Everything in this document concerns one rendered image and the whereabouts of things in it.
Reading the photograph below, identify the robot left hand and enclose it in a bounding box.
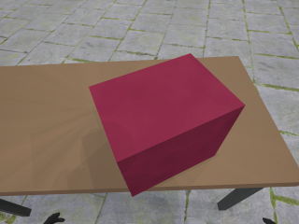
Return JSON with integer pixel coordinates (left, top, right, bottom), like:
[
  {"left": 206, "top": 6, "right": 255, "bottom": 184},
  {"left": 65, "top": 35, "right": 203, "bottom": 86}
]
[{"left": 43, "top": 212, "right": 65, "bottom": 224}]

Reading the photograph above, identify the table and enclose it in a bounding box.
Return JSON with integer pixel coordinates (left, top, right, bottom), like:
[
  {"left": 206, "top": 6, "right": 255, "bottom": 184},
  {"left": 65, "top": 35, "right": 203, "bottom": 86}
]
[{"left": 0, "top": 56, "right": 299, "bottom": 217}]

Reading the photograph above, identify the carton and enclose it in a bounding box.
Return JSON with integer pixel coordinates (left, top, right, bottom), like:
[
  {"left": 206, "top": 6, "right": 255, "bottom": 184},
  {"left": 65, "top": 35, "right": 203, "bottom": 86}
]
[{"left": 89, "top": 53, "right": 245, "bottom": 197}]

